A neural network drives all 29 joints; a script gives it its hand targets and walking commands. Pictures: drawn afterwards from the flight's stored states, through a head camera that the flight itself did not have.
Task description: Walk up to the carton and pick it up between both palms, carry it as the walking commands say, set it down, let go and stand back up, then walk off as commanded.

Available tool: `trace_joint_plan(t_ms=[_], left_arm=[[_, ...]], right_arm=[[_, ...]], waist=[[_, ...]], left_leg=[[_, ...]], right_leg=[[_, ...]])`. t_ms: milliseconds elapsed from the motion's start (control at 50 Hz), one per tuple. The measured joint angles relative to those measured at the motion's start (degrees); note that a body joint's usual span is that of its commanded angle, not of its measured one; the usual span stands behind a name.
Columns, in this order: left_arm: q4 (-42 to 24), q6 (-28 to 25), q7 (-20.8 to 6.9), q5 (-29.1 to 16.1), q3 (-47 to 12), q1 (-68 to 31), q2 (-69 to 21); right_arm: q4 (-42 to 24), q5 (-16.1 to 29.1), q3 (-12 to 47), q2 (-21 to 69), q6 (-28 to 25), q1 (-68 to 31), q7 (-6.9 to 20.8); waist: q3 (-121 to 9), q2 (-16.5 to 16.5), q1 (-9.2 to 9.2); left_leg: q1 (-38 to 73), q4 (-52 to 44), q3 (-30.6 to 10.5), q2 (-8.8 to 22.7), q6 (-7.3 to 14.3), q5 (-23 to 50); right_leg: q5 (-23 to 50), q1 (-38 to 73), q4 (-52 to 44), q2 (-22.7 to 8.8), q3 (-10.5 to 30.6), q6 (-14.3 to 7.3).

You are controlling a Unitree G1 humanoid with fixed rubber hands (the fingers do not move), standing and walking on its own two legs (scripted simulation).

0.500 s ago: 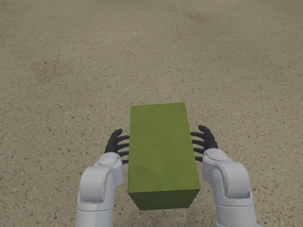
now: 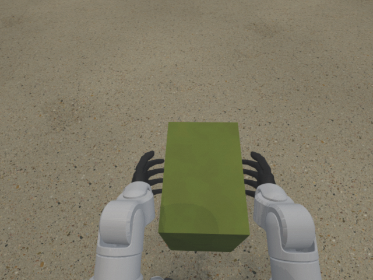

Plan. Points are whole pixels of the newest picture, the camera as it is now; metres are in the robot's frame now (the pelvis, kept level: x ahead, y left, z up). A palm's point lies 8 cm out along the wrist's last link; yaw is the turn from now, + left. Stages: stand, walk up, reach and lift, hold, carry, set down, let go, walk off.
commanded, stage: carry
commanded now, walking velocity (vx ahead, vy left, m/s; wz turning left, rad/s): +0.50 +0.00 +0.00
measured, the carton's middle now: (201, 191) +0.32 +0.00 +0.01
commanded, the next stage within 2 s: none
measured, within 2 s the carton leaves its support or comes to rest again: neither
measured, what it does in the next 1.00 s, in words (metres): walks ahead: left foot, then right foot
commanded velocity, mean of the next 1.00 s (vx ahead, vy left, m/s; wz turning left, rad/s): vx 0.01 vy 0.02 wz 0.00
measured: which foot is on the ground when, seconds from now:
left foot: up 0.00-0.06, down 0.08-0.52, up 0.54-0.78, down 0.80-1.00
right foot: down 0.00-0.12, up 0.14-0.46, down 0.48-0.86, up 0.88-1.00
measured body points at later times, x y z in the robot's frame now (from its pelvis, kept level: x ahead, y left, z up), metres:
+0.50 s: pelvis +0.31 +0.01 -0.01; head +0.32 +0.01 +0.44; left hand +0.60 +0.12 +0.07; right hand +0.60 -0.11 +0.07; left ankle +0.21 +0.10 -0.74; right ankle +0.43 -0.08 -0.74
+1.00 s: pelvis +0.39 +0.06 -0.01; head +0.41 +0.08 +0.44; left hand +0.70 +0.17 +0.05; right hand +0.70 -0.06 +0.07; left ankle +0.41 +0.17 -0.74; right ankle +0.39 -0.07 -0.73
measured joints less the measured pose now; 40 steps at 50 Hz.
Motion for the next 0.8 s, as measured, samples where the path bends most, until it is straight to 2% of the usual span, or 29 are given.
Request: trace_joint_plan(t_ms=[60,80,100,120,160,200,260,340,420,480,500,520,560,620,680,740,800], left_arm=[[-0.55,0.68,-0.39,0.33,0.17,-0.31,-0.07],[-0.82,1.02,-0.5,0.57,0.31,-0.19,-0.03],[-0.66,1.19,-0.6,0.88,0.87,-0.33,-0.01],[-0.23,1.22,-0.68,1.05,1.52,-0.49,-0.05],[0.69,1.05,-0.8,1.25,2.14,-0.54,-0.09],[1.49,1.02,-0.65,1.44,1.74,-0.4,-0.04],[1.63,0.54,-0.07,1.13,0.64,0.34,0.09],[1.39,-0.11,0.12,1.43,-0.65,0.73,0.15],[-0.97,0.46,0.35,1.83,-1.33,0.87,0.19],[-1.64,1.1,0.34,1.68,-1.89,0.66,0.14],[-1.05,1.08,0.3,1.73,-2.08,0.27,0.07],[-0.11,0.95,0.15,1.95,-1.96,-0.36,-0.04],[1.78,1.25,-0.51,2.22,-0.57,-1.78,-0.4],[4.36,1.94,-1.29,2.19,1.34,-3.51,-0.88],[4.08,1.22,-1.4,2.04,1.53,-4.1,-1.04],[2.29,0.47,-1.33,2.42,1.55,-4.22,-1.08],[0.31,-0.16,-1.42,2.51,1.44,-3.79,-0.93]], right_arm=[[-0.85,-0.18,0.06,0.09,1.14,-0.48,-0.21],[-0.61,-0.13,0.05,0.21,1.59,-1.01,-0.26],[0.59,-0.19,0.15,0.37,1.42,-1.68,-0.17],[1.92,-0.34,0.08,0.58,1.3,-2.54,-0.08],[3.75,-0.59,-0.36,0.94,1.36,-3.79,0.0],[4.72,-0.55,-1.08,1.03,1.39,-3.98,0.34],[4.33,-0.04,-1.03,0.62,0.62,-2.5,0.6],[3.12,0.01,-0.67,0.17,-0.45,-0.73,0.89],[1.22,0.05,-0.15,-0.01,-0.88,0.09,1.29],[-0.68,-0.4,-0.05,-0.14,0.2,0.65,1.29],[-0.76,-0.47,-0.56,-0.14,0.5,0.45,1.35],[-0.29,-0.49,-1.29,0.01,0.78,-0.28,1.37],[1.15,-1.01,-1.89,0.36,1.63,-1.72,1.2],[2.76,-1.32,-2.34,0.59,2.74,-2.68,0.6],[1.84,-0.88,-2.85,0.72,2.43,-3.11,0.09],[1.04,-0.43,-2.99,0.95,1.27,-3.88,-0.01],[-0.2,-0.14,-2.77,1.17,0.92,-4.58,-0.32]], waist=[[-0.69,-0.83,0.06],[-1.17,-0.81,0.02],[-1.59,-2.08,-0.5],[-1.77,-2.56,-0.77],[-1.31,-1.79,-0.91],[-0.41,-1.12,-0.59],[0.92,-1.06,-0.44],[2.08,-1.5,-0.58],[2.28,-2.08,-0.22],[0.94,-1.88,0.13],[0.08,-0.82,0.44],[-0.4,0.97,0.77],[-0.63,2.34,0.89],[0.29,1.1,0.24],[1.94,-0.09,-0.7],[3.02,-0.33,-1.14],[3.06,1.18,-1.89]], left_leg=[[3.34,-7.63,3.31,-1.96,1.28,6.21],[5.22,-9.57,4.38,-2.62,2.81,7.63],[5.24,-7.55,5.21,-3.44,5.43,6.57],[4.73,-4.61,5.68,-3.51,6.46,3.93],[5.2,-2.2,5.76,-2.83,6.51,-0.23],[7.57,-3.51,5.77,-2.27,5.16,-1.58],[12.15,-7.42,5.44,-1.96,4.93,-2.33],[18.44,-12.41,4.39,-1.99,3.89,-3.17],[23.9,-12.91,3.96,-2.6,2.24,-6.91],[26.11,-7.19,3.21,-3.07,0.92,-13.23],[25.58,-3.57,2.79,-2.48,0.5,-15.73],[23.93,0.82,1.73,-1.51,0.05,-16.09],[19.35,9.55,-2.05,-2.22,-0.67,-18.67],[14.2,13.72,-4.42,-3.69,-0.9,-20.84],[10.84,9.74,-5.25,-3.75,-0.84,-19.73],[9.79,2.52,-4.88,-3.1,-1.31,-13.03],[11.43,-6.0,-4.14,-1.49,-1.53,-0.29]], right_leg=[[-5.27,3.74,2.74,-1.1,0.42,1.96],[-7.6,3.57,6.74,-1.66,0.94,2.44],[-8.34,1.35,13.89,-3.46,1.77,2.6],[-6.89,-2.82,23.82,-4.53,3.58,2.52],[-6.96,-12.78,43.04,-3.15,8.14,2.57],[-5.67,-20.94,51.05,-2.11,9.68,2.6],[-2.56,-29.01,46.38,-2.51,8.65,2.82],[4.88,-32.84,28.9,-3.01,6.53,2.86],[15.35,-31.0,15.2,-2.12,4.46,2.17],[25.33,-25.19,6.91,-1.11,2.89,1.53],[22.06,-23.74,6.79,-0.61,2.45,-1.18],[18.23,-23.71,8.04,0.28,2.16,-2.71],[14.67,-24.13,9.69,0.69,2.61,-3.48],[14.48,-22.96,8.44,-0.75,3.76,-2.36],[14.68,-21.5,6.44,-2.26,4.22,-1.66],[14.13,-21.32,7.0,-3.02,5.25,-0.53],[11.16,-22.21,11.55,-2.53,5.68,0.88]])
